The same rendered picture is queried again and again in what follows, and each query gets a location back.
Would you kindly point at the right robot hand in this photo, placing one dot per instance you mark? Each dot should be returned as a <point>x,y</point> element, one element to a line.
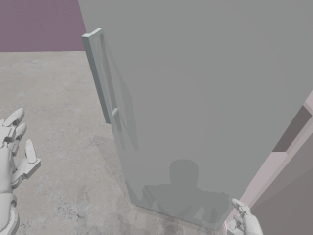
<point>248,223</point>

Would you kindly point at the left robot hand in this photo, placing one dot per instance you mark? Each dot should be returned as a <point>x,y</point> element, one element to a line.
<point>10,137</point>

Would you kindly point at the left robot forearm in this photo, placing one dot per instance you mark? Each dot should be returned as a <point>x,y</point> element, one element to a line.
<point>9,218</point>

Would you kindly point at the handle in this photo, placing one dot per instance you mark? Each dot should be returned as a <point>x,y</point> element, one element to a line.
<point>93,60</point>

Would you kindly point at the fridge door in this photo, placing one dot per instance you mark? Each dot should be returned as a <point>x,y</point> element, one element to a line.
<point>205,89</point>

